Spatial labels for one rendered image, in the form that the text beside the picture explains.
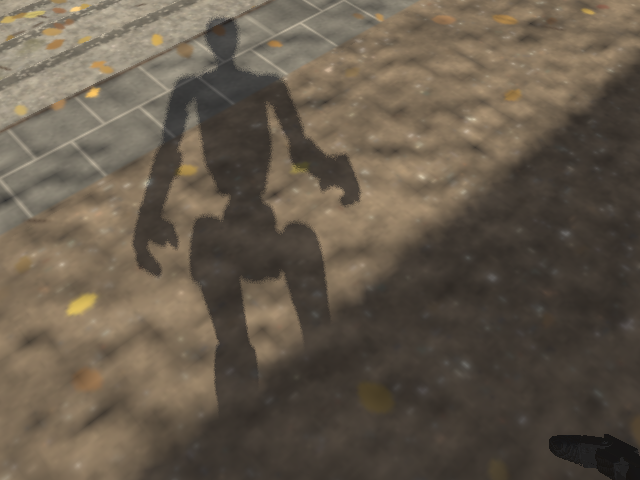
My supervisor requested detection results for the robot right hand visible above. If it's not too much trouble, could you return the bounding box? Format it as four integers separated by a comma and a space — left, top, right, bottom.
549, 434, 640, 480

